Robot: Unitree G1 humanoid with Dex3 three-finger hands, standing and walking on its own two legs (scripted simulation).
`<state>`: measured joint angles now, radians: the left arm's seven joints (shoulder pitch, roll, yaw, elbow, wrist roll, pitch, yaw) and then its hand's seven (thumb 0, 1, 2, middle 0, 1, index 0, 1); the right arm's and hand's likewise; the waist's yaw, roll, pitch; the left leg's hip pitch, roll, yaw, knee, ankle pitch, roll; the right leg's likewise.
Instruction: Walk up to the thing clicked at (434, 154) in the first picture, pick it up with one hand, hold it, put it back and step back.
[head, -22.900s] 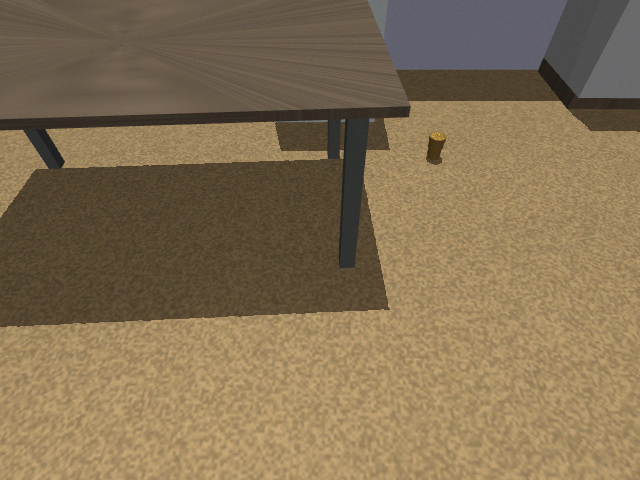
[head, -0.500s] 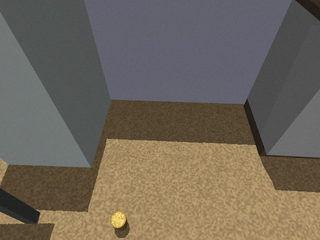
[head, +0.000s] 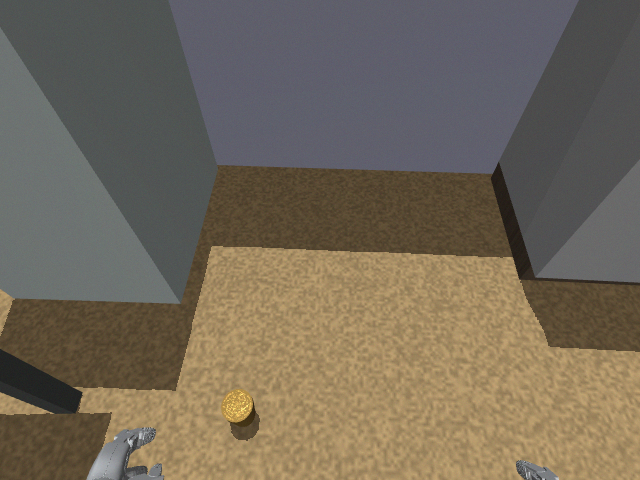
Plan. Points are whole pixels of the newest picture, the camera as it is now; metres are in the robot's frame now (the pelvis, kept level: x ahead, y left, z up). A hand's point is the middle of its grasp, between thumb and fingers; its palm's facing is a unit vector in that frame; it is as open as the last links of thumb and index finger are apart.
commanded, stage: rise first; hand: left
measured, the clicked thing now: (241, 410) +0.35 +0.25 -0.70
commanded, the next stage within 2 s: go down in 0.98 s
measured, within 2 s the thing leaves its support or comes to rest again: neither
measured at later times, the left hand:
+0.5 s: hand out of the picture +0.15 +0.27 -0.20, palm faces -0.09 -0.89 -0.45, open 13.8 cm
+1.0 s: hand out of the picture +0.15 +0.29 -0.23, palm faces -0.16 -0.85 -0.50, open 14.0 cm
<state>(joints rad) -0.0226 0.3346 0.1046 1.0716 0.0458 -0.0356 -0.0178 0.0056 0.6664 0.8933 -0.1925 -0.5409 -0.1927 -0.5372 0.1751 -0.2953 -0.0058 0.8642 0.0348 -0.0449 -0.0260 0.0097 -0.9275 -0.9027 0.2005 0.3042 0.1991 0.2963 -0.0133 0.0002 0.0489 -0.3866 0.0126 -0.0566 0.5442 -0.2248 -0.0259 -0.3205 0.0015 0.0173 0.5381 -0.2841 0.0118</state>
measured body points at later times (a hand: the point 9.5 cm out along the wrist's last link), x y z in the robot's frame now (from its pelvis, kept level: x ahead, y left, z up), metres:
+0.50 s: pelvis +0.01 +0.00 -0.06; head +0.10 +0.01 +0.38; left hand +0.15 +0.32 -0.17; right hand +0.17 -0.25 -0.16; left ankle +0.03 +0.13 -0.73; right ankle -0.01 -0.13 -0.73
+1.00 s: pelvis +0.00 +0.01 -0.11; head +0.12 +0.03 +0.32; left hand +0.15 +0.33 -0.20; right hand +0.18 -0.23 -0.20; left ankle +0.03 +0.13 -0.73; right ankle -0.01 -0.13 -0.73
